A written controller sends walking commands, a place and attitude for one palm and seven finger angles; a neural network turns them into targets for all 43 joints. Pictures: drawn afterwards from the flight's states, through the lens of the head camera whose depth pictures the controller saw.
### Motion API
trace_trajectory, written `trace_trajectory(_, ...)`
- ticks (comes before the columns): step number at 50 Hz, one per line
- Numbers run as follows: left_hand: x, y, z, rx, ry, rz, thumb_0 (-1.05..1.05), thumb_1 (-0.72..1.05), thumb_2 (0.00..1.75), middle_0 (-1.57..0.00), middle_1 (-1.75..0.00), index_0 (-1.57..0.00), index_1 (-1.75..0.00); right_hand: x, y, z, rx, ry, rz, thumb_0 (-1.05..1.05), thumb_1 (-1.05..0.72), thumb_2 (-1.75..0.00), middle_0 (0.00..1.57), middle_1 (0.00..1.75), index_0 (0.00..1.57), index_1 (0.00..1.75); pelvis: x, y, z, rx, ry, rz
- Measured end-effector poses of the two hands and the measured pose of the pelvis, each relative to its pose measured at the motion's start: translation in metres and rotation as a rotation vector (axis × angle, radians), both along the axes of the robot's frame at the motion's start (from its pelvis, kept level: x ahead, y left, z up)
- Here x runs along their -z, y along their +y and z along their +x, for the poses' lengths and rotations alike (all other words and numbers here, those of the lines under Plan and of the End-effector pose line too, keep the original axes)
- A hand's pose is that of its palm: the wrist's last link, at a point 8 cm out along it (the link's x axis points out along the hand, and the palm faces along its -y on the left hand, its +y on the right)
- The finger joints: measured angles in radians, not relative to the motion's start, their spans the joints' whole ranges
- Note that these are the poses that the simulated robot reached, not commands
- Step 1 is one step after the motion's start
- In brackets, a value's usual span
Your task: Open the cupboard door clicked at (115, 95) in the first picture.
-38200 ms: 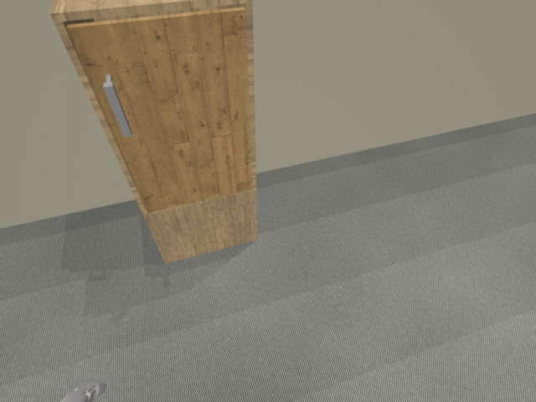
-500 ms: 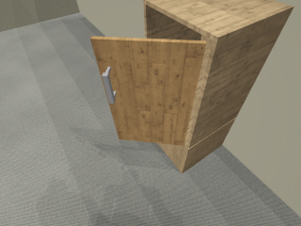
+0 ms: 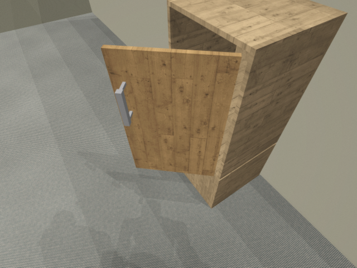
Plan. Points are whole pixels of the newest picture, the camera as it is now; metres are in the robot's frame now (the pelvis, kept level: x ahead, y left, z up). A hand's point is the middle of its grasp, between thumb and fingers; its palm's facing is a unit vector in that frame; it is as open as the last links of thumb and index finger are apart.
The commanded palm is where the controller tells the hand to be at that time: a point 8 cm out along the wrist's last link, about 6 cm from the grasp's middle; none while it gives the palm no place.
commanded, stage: raise the hand with hooked fingers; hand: left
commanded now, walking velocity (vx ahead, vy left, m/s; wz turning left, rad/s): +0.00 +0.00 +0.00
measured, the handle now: (125, 104) +0.56 +0.20 +0.02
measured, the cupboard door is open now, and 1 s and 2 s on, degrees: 49 49 49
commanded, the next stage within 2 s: none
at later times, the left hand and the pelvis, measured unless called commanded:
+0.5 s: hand (89, 263) +0.14 +0.21 -0.06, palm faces -0.03 -1.00 +0.03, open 8.8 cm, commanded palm +0.14 +0.26 -0.04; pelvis -0.03 +0.01 -0.08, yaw +2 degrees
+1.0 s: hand (64, 234) +0.19 +0.26 -0.01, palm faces -0.06 -1.00 -0.07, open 11.8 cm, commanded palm +0.16 +0.31 +0.00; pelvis -0.04 +0.04 -0.06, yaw +2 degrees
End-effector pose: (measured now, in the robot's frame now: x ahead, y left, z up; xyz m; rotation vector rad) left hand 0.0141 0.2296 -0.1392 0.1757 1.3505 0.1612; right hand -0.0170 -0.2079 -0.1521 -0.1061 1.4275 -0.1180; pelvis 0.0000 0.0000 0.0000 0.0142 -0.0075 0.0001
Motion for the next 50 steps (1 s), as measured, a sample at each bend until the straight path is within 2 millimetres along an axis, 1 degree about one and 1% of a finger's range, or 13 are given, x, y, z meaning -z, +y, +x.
trace_trajectory(4,-0.004,0.000,0.003,-0.059,-0.037,-0.002,0.01,0.93,0.90,-0.20,-0.30,-0.20,-0.30,-0.001,-0.003,0.010,0.003,-0.038,-0.010,0.01,-0.91,-0.90,0.20,0.30,0.20,0.30,0.001,0.000,0.001,-0.001,0.003,-0.009)
trace_trajectory(7,-0.051,0.011,0.056,-0.117,-0.425,0.033,0.03,0.93,0.89,-0.20,-0.30,-0.21,-0.31,-0.010,-0.017,0.040,-0.010,-0.249,-0.074,0.02,-0.92,-0.90,0.21,0.30,0.20,0.30,0.004,0.004,0.000,-0.020,0.008,-0.004)
trace_trajectory(10,-0.098,0.015,0.111,-0.097,-0.791,0.012,0.03,0.89,0.88,-0.20,-0.32,-0.21,-0.32,-0.021,-0.032,0.084,-0.045,-0.465,-0.118,0.02,-0.92,-0.90,0.21,0.30,0.20,0.30,0.009,0.006,-0.006,-0.052,0.041,-0.004)
trace_trajectory(12,-0.119,0.016,0.139,-0.044,-0.999,-0.028,0.02,0.86,0.86,-0.21,-0.34,-0.21,-0.34,-0.032,-0.041,0.116,-0.072,-0.603,-0.142,0.02,-0.92,-0.90,0.20,0.30,0.20,0.30,0.016,0.006,-0.011,-0.050,0.079,-0.001)
trace_trajectory(14,-0.130,0.014,0.155,0.031,-1.171,-0.082,0.02,0.82,0.85,-0.21,-0.36,-0.21,-0.36,-0.046,-0.047,0.146,-0.104,-0.734,-0.163,0.02,-0.92,-0.90,0.20,0.30,0.20,0.30,0.026,0.006,-0.016,-0.039,0.118,0.005)
trace_trajectory(16,-0.132,0.010,0.158,0.130,-1.294,-0.136,0.01,0.78,0.83,-0.21,-0.39,-0.21,-0.39,-0.058,-0.051,0.174,-0.144,-0.850,-0.180,0.02,-0.92,-0.90,0.20,0.30,0.20,0.30,0.039,0.005,-0.021,-0.032,0.151,0.008)
trace_trajectory(19,-0.116,0.009,0.147,0.256,-1.348,-0.205,0.01,0.71,0.81,-0.21,-0.43,-0.21,-0.43,-0.070,-0.051,0.206,-0.200,-0.976,-0.197,0.01,-0.91,-0.90,0.20,0.30,0.20,0.30,0.058,0.005,-0.027,-0.026,0.188,0.010)
trace_trajectory(24,-0.082,0.027,0.116,0.178,-1.259,-0.238,0.01,0.59,0.76,-0.23,-0.50,-0.23,-0.50,-0.071,-0.031,0.233,-0.255,-1.049,-0.192,0.01,-0.91,-0.90,0.20,0.30,0.19,0.30,0.080,0.009,-0.033,-0.039,0.208,-0.011)
trace_trajectory(29,-0.092,0.041,0.110,0.179,-1.294,-0.167,0.02,0.47,0.71,-0.23,-0.57,-0.23,-0.57,-0.042,0.006,0.222,-0.302,-0.973,-0.125,0.01,-0.91,-0.90,0.20,0.30,0.19,0.30,0.088,0.015,-0.039,-0.059,0.212,-0.049)
trace_trajectory(33,-0.105,0.045,0.128,0.252,-1.316,-0.177,0.02,0.38,0.67,-0.24,-0.63,-0.24,-0.63,-0.013,0.031,0.191,-0.284,-0.856,-0.053,0.01,-0.91,-0.90,0.20,0.30,0.20,0.30,0.088,0.020,-0.045,-0.065,0.214,-0.066)
trace_trajectory(37,-0.111,0.051,0.145,0.278,-1.262,-0.206,0.01,0.28,0.63,-0.25,-0.69,-0.25,-0.69,0.002,0.043,0.154,-0.221,-0.751,-0.014,0.01,-0.91,-0.90,0.21,0.30,0.20,0.30,0.082,0.026,-0.048,-0.059,0.214,-0.066)
trace_trajectory(43,-0.123,0.068,0.153,0.252,-1.240,-0.180,0.01,0.14,0.57,-0.26,-0.78,-0.26,-0.78,0.000,0.034,0.115,-0.158,-0.678,-0.048,0.02,-0.90,-0.90,0.21,0.30,0.20,0.30,0.070,0.035,-0.046,-0.044,0.211,-0.055)
trace_trajectory(50,-0.130,0.085,0.157,0.252,-1.265,-0.154,0.01,-0.02,0.50,-0.27,-0.89,-0.27,-0.89,-0.018,0.005,0.114,-0.171,-0.690,-0.150,0.02,-0.90,-0.90,0.21,0.30,0.20,0.30,0.064,0.041,-0.043,-0.044,0.199,-0.056)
